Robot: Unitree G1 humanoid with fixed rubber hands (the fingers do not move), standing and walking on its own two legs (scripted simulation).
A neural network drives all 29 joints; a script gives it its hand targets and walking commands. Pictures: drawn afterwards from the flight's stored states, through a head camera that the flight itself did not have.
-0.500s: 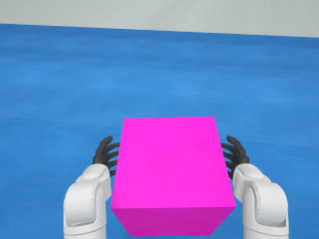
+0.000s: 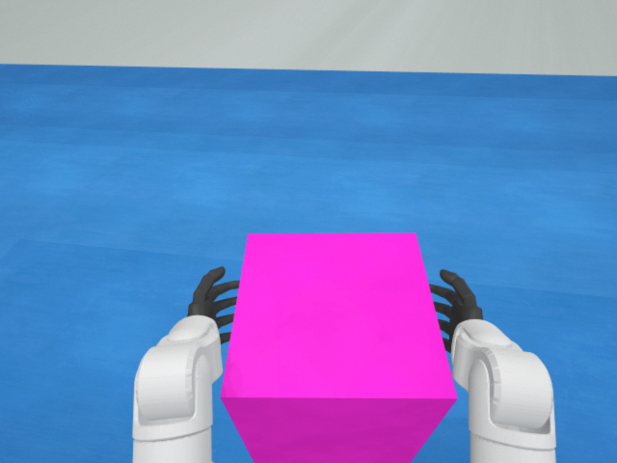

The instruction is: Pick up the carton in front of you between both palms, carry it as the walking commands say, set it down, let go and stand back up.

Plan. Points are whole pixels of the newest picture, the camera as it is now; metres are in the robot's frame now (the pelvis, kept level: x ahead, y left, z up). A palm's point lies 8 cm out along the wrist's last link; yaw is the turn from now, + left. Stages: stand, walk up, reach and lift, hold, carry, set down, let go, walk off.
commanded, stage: carry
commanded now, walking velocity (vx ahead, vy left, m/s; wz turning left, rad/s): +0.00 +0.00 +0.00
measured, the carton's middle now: (331, 354) +0.28 +0.00 +0.02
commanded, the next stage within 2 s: hold in 1.82 s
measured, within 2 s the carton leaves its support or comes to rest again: neither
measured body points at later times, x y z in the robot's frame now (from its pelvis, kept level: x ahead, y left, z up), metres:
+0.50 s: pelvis +0.03 +0.01 +0.00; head +0.02 +0.01 +0.45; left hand +0.30 +0.17 +0.05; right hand +0.31 -0.13 +0.05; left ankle -0.10 +0.10 -0.73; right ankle +0.05 -0.10 -0.73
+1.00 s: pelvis -0.02 +0.01 +0.00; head -0.03 +0.01 +0.45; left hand +0.28 +0.17 +0.03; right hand +0.29 -0.13 +0.03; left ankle -0.10 +0.09 -0.73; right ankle +0.05 -0.10 -0.73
